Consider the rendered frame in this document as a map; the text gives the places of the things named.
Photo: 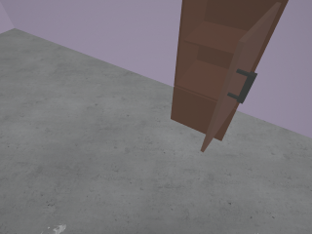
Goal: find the robot left hand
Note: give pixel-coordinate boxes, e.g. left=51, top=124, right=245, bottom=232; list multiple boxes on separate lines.
left=41, top=223, right=66, bottom=234

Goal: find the handle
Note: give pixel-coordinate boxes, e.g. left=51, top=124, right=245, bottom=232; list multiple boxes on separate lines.
left=227, top=68, right=257, bottom=104

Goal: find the cupboard door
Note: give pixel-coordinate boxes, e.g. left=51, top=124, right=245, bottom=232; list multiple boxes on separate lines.
left=200, top=2, right=282, bottom=153

